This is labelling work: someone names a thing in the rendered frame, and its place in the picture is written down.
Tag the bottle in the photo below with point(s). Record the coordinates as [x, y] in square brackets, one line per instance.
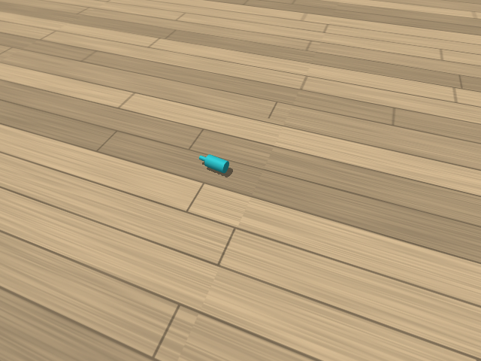
[215, 163]

